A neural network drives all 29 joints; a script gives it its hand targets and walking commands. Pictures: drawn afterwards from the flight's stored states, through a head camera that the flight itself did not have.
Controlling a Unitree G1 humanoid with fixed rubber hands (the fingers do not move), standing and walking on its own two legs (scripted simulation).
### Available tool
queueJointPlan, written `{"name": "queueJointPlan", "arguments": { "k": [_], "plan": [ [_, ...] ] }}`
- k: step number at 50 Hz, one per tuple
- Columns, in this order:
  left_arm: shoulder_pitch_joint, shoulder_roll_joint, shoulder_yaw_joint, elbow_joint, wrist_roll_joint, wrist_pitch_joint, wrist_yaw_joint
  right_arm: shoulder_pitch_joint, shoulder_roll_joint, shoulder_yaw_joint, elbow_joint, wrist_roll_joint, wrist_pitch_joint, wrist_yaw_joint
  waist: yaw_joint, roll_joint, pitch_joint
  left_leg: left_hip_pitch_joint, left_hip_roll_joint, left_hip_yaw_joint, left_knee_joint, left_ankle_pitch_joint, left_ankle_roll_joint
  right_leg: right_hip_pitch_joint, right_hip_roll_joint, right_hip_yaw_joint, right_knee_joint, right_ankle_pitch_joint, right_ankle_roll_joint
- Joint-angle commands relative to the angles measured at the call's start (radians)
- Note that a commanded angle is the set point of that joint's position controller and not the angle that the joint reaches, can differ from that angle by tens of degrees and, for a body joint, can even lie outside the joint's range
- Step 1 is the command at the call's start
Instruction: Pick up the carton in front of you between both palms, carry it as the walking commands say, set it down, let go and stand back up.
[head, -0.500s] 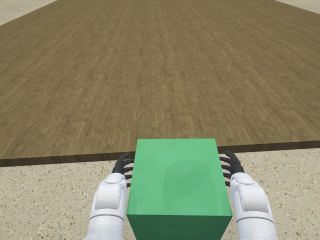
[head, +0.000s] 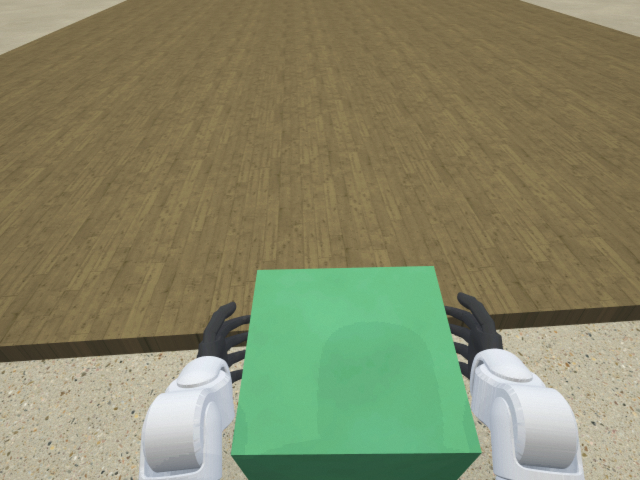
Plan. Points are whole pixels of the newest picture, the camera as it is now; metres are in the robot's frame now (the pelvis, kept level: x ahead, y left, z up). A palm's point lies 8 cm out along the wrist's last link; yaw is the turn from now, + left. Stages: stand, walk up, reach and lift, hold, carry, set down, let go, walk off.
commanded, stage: carry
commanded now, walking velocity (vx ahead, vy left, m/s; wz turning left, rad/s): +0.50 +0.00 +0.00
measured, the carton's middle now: (347, 393) +0.26 +0.01 +0.02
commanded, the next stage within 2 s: none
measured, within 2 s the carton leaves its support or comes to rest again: neither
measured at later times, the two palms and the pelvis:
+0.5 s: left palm (238, 231) +0.47 +0.18 +0.11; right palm (430, 221) +0.50 -0.12 +0.12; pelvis +0.25 +0.01 +0.01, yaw +4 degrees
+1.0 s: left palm (243, 117) +0.87 +0.25 +0.14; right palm (373, 109) +0.89 -0.05 +0.15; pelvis +0.56 +0.08 +0.01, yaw +3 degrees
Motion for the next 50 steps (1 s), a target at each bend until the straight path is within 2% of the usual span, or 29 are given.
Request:
{"name": "queueJointPlan", "arguments": {
  "k": [1, 3, 4, 5, 6, 7, 8, 9, 10, 11, 12, 16, 19, 25, 27, 28, 29, 30, 31, 32, 33, 34, 35, 36, 39, 41, 45, 49, 50],
  "plan": [
    [-0.394, -0.805, -0.656, -0.196, -0.334, 0.023, -0.093, -0.29, 0.848, 0.605, -0.26, 0.292, 0.065, 0.06, -0.041, 0.094, -0.017, 0.47, 0.306, -0.358, -0.141, 0.757, 0.155, -0.501, 0.009, -0.073, -0.027, -0.013, 0.011],
    [-0.364, -0.808, -0.639, -0.249, -0.334, 0.018, -0.076, -0.328, 0.85, 0.636, -0.346, 0.329, 0.069, 0.055, -0.026, 0.129, -0.085, 0.37, 0.256, -0.218, -0.113, 0.759, 0.096, -0.269, 0.049, -0.12, -0.18, 0.154, 0.008],
    [-0.356, -0.799, -0.629, -0.27, -0.328, 0.018, -0.062, -0.337, 0.832, 0.64, -0.364, 0.345, 0.072, 0.054, -0.008, 0.148, -0.139, 0.243, 0.218, -0.107, -0.072, 0.703, 0.055, -0.023, 0.077, -0.159, -0.281, 0.243, 0.0],
    [-0.351, -0.788, -0.61, -0.275, -0.317, 0.019, -0.048, -0.33, 0.81, 0.641, -0.369, 0.36, 0.078, 0.052, 0.005, 0.108, -0.19, 0.103, 0.173, -0.017, 0.031, 0.664, 0.015, 0.238, 0.091, -0.19, -0.323, 0.325, -0.009],
    [-0.336, -0.774, -0.597, -0.285, -0.305, 0.019, -0.037, -0.339, 0.782, 0.644, -0.391, 0.372, 0.082, 0.051, 0.026, 0.032, -0.239, -0.083, 0.123, 0.048, 0.175, 0.518, -0.015, 0.484, 0.018, -0.086, -0.326, 0.289, -0.041],
    [-0.325, -0.74, -0.576, -0.291, -0.288, 0.02, -0.025, -0.362, 0.761, 0.645, -0.403, 0.383, 0.091, 0.048, 0.045, -0.19, -0.227, -0.327, 0.041, 0.077, 0.392, 0.245, -0.052, 0.605, -0.2, 0.297, -0.439, 0.024, -0.121],
    [-0.344, -0.721, -0.577, -0.292, -0.29, 0.028, -0.017, -0.354, 0.728, 0.637, -0.397, 0.377, 0.099, 0.042, 0.029, -0.291, -0.161, -0.516, -0.036, 0.023, 0.55, -0.115, -0.034, 0.618, -0.349, 0.598, -0.555, 0.089, -0.213],
    [-0.362, -0.714, -0.576, -0.302, -0.295, 0.036, -0.014, -0.335, 0.704, 0.621, -0.367, 0.372, 0.104, 0.035, 0.011, -0.146, -0.134, -0.521, 0.034, -0.065, 0.674, -0.144, -0.002, 0.552, -0.366, 0.57, -0.531, 0.139, -0.236],
    [-0.369, -0.701, -0.585, -0.31, -0.302, 0.042, -0.013, -0.299, 0.695, 0.598, -0.327, 0.358, 0.108, 0.03, 0.006, -0.054, -0.117, -0.522, 0.06, -0.076, 0.712, -0.101, 0.009, 0.485, -0.357, 0.523, -0.541, 0.112, -0.22],
    [-0.395, -0.705, -0.596, -0.314, -0.31, 0.045, -0.015, -0.288, 0.706, 0.593, -0.309, 0.351, 0.109, 0.03, 0.004, -0.03, -0.097, -0.52, 0.091, -0.075, 0.706, -0.038, 0.013, 0.428, -0.362, 0.496, -0.565, 0.052, -0.205],
    [-0.418, -0.724, -0.623, -0.314, -0.332, 0.051, -0.022, -0.28, 0.712, 0.585, -0.303, 0.336, 0.108, 0.031, 0.001, -0.009, -0.079, -0.489, 0.119, -0.08, 0.629, 0.013, 0.007, 0.371, -0.346, 0.422, -0.589, 0.016, -0.18],
    [-0.44, -0.743, -0.681, -0.283, -0.358, 0.064, -0.05, -0.227, 0.746, 0.549, -0.21, 0.265, 0.109, 0.038, 0.002, -0.04, -0.014, -0.461, 0.119, -0.002, 0.408, 0.131, -0.023, 0.272, -0.289, 0.249, -0.654, 0.141, -0.178],
    [-0.446, -0.745, -0.703, -0.28, -0.371, 0.066, -0.078, -0.217, 0.763, 0.551, -0.2, 0.244, 0.103, 0.045, 0.007, -0.066, 0.027, -0.409, 0.09, 0.055, 0.206, 0.206, -0.028, 0.268, -0.226, 0.102, -0.645, 0.225, -0.142],
    [-0.452, -0.71, -0.677, -0.327, -0.377, 0.069, -0.084, -0.35, 0.752, 0.621, -0.352, 0.309, 0.108, 0.048, 0.019, -0.166, 0.071, -0.316, 0.055, 0.149, 0.052, 0.309, -0.023, 0.289, -0.198, 0.002, -0.573, 0.383, -0.118],
    [-0.49, -0.68, -0.662, -0.362, -0.373, 0.072, -0.07, -0.399, 0.717, 0.63, -0.399, 0.339, 0.115, 0.038, 0.007, -0.164, 0.04, -0.204, 0.034, 0.172, 0.023, 0.29, -0.008, 0.287, -0.173, -0.036, -0.459, 0.497, -0.102],
    [-0.51, -0.65, -0.65, -0.373, -0.367, 0.077, -0.059, -0.4, 0.684, 0.623, -0.402, 0.347, 0.119, 0.029, -0.007, -0.122, -0.011, -0.066, 0.001, 0.195, -0.003, 0.233, 0.011, 0.263, -0.136, -0.089, -0.312, 0.591, -0.08],
    [-0.533, -0.607, -0.636, -0.372, -0.358, 0.084, -0.046, -0.407, 0.643, 0.607, -0.406, 0.349, 0.124, 0.02, -0.031, -0.09, -0.073, 0.134, 0.025, 0.16, -0.005, 0.151, 0.036, 0.16, -0.106, -0.138, -0.125, 0.613, -0.046],
    [-0.563, -0.568, -0.62, -0.384, -0.352, 0.09, -0.032, -0.431, 0.581, 0.589, -0.412, 0.349, 0.126, 0.008, -0.056, 0.12, -0.157, 0.356, 0.247, -0.236, -0.091, -0.016, 0.124, -0.084, -0.013, -0.146, 0.213, 0.4, -0.002],
    [-0.583, -0.54, -0.616, -0.406, -0.361, 0.097, -0.021, -0.438, 0.552, 0.569, -0.4, 0.351, 0.128, -0.005, -0.048, 0.355, -0.204, 0.507, 0.403, -0.631, -0.207, 0.035, 0.217, -0.347, 0.103, -0.062, 0.447, 0.002, 0.015],
    [-0.589, -0.522, -0.6, -0.381, -0.365, 0.102, -0.009, -0.441, 0.564, 0.56, -0.385, 0.366, 0.135, -0.014, -0.04, 0.248, -0.208, 0.478, 0.397, -0.598, -0.198, 0.19, 0.245, -0.416, 0.037, 0.049, 0.581, -0.023, -0.017],
    [-0.598, -0.538, -0.577, -0.344, -0.357, 0.103, 0.0, -0.468, 0.567, 0.557, -0.368, 0.371, 0.14, -0.02, -0.042, 0.143, -0.206, 0.457, 0.389, -0.498, -0.171, 0.313, 0.233, -0.452, -0.007, 0.059, 0.605, -0.004, -0.035],
    [-0.603, -0.54, -0.566, -0.308, -0.339, 0.102, 0.006, -0.483, 0.573, 0.557, -0.348, 0.369, 0.139, -0.022, -0.047, 0.053, -0.197, 0.388, 0.364, -0.417, -0.162, 0.348, 0.2, -0.442, -0.039, 0.071, 0.581, 0.034, -0.036],
    [-0.628, -0.548, -0.566, -0.266, -0.321, 0.099, 0.014, -0.516, 0.573, 0.559, -0.332, 0.368, 0.137, -0.018, -0.048, 0.047, -0.179, 0.303, 0.323, -0.309, -0.173, 0.312, 0.15, -0.388, -0.073, 0.08, 0.5, 0.115, -0.039],
    [-0.646, -0.549, -0.55, -0.234, -0.305, 0.094, 0.02, -0.56, 0.579, 0.557, -0.306, 0.363, 0.132, -0.015, -0.039, 0.07, -0.16, 0.24, 0.31, -0.261, -0.192, 0.288, 0.13, -0.352, -0.077, 0.069, 0.449, 0.155, -0.039],
    [-0.744, -0.553, -0.519, -0.162, -0.263, 0.073, 0.035, -0.679, 0.583, 0.537, -0.218, 0.357, 0.116, -0.011, -0.043, 0.12, -0.105, 0.179, 0.283, -0.156, -0.255, 0.243, 0.132, -0.374, -0.071, 0.005, 0.365, 0.242, -0.043],
    [-0.831, -0.541, -0.512, -0.136, -0.251, 0.062, 0.047, -0.755, 0.574, 0.515, -0.166, 0.352, 0.104, -0.015, -0.038, 0.116, -0.068, 0.176, 0.273, -0.118, -0.285, 0.211, 0.148, -0.401, -0.07, -0.005, 0.306, 0.292, -0.036],
    [-0.933, -0.527, -0.486, -0.03, -0.256, 0.053, 0.062, -0.822, 0.533, 0.448, -0.049, 0.318, 0.092, -0.041, -0.045, 0.124, -0.01, 0.204, 0.218, -0.013, -0.266, 0.35, 0.143, -0.412, -0.051, -0.053, 0.078, 0.406, -0.031],
    [-1.021, -0.538, -0.436, 0.073, -0.264, 0.044, 0.066, -0.91, 0.545, 0.384, 0.046, 0.276, 0.082, -0.067, -0.073, 0.124, -0.003, 0.237, 0.178, 0.049, -0.184, 0.567, 0.135, -0.324, 0.002, -0.143, -0.112, 0.457, -0.056],
    [-1.044, -0.548, -0.419, 0.098, -0.267, 0.04, 0.064, -0.947, 0.555, 0.377, 0.061, 0.273, 0.079, -0.07, -0.049, 0.149, -0.042, 0.25, 0.19, 0.065, -0.116, 0.678, 0.138, -0.261, 0.015, -0.157, -0.109, 0.441, -0.075]
  ]
}}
